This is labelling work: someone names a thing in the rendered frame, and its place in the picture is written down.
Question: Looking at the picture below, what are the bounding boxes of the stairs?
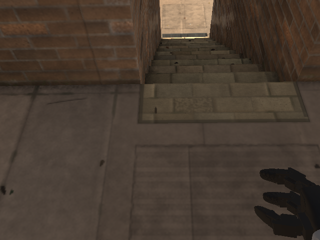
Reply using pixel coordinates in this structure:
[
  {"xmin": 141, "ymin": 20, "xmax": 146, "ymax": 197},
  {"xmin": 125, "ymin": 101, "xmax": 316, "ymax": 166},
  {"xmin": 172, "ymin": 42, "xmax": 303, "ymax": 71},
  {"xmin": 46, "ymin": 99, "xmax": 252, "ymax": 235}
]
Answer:
[{"xmin": 145, "ymin": 36, "xmax": 280, "ymax": 84}]

